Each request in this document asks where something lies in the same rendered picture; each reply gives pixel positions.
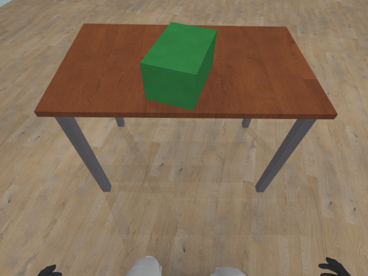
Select robot left hand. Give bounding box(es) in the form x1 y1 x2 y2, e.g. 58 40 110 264
38 264 62 276

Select left robot thigh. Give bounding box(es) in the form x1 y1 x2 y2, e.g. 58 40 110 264
126 257 162 276

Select robot right hand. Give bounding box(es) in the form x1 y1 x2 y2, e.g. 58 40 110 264
319 257 351 276

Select table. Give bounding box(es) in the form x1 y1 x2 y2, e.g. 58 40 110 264
34 24 338 192

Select carton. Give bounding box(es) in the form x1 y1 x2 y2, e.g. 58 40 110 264
140 22 217 110

